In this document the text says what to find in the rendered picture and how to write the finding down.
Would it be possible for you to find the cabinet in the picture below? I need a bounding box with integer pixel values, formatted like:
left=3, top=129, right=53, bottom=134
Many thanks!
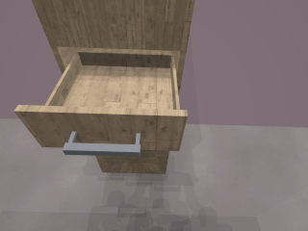
left=32, top=0, right=195, bottom=174

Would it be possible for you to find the drawer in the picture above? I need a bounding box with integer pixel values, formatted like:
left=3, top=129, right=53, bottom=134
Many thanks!
left=14, top=51, right=188, bottom=151

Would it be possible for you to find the handle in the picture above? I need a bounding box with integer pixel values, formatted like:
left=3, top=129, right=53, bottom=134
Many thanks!
left=63, top=131, right=141, bottom=157

